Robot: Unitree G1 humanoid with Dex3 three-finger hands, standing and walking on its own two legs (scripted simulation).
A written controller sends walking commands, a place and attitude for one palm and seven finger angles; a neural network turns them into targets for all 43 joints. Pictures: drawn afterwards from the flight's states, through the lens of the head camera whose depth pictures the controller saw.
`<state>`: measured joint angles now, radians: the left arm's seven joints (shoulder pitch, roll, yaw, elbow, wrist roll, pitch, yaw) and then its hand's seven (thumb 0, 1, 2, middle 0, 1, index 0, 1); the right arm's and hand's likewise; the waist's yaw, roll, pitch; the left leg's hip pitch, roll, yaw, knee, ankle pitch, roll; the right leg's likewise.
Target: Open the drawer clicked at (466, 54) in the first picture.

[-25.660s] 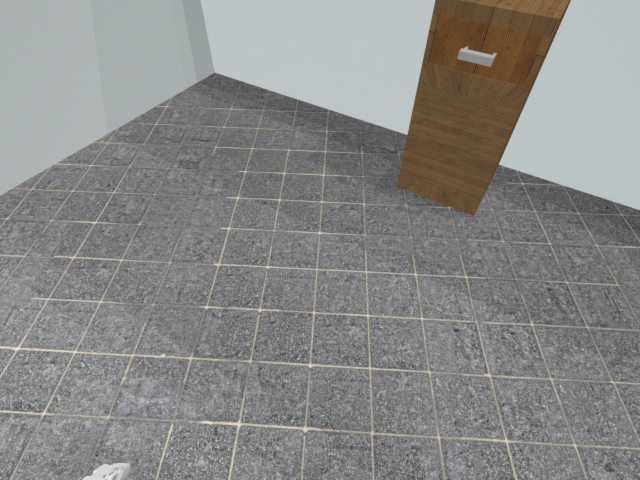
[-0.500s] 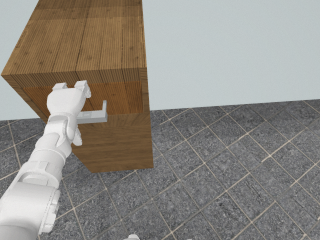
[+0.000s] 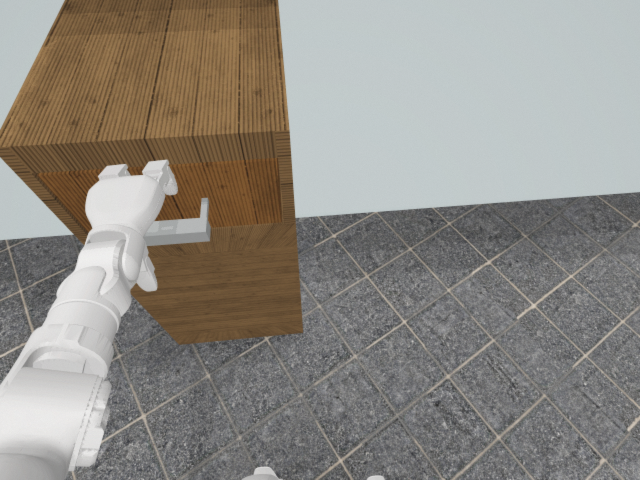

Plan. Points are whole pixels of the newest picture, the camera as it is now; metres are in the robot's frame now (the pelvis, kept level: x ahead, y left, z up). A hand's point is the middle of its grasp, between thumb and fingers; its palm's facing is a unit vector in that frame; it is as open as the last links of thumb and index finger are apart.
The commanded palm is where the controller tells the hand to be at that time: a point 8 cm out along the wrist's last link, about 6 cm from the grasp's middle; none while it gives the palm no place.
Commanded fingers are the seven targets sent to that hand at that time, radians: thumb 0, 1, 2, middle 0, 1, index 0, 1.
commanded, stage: re-aim the fingers above the handle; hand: left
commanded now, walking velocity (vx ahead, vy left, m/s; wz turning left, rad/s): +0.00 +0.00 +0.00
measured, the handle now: (172, 219) +0.50 +0.22 -0.04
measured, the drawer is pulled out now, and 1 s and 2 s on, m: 0.00 0.00 0.00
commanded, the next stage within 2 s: lower the fingers behind the handle in 1.28 s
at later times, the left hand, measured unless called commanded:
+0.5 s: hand (140, 228) +0.44 +0.24 +0.02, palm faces -0.07 -0.06 -1.00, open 13.8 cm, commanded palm +0.43 +0.24 +0.08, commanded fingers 0.00 -0.50 0.30 -0.30 -1.20 -0.30 -1.20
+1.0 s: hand (148, 223) +0.45 +0.23 +0.02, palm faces -0.07 -0.05 -1.00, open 13.8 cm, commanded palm +0.43 +0.24 +0.08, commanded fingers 0.00 -0.50 0.30 -0.30 -1.20 -0.30 -1.20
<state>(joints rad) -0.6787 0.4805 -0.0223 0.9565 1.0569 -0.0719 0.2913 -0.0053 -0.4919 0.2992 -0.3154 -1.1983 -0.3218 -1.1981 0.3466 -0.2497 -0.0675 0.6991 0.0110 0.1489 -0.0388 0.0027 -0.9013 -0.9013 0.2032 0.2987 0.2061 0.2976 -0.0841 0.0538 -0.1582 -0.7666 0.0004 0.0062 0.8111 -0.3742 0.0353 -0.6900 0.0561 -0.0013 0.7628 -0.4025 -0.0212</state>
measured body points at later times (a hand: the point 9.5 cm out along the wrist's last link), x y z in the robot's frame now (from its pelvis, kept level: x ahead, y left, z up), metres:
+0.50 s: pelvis +0.00 +0.01 +0.00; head +0.08 +0.01 +0.44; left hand +0.44 +0.24 +0.07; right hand +0.02 -0.26 -0.13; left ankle +0.00 +0.10 -0.70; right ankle -0.03 -0.11 -0.70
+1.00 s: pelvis -0.01 +0.00 +0.00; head +0.08 +0.00 +0.44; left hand +0.45 +0.23 +0.07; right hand +0.02 -0.27 -0.13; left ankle +0.00 +0.10 -0.70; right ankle -0.03 -0.11 -0.70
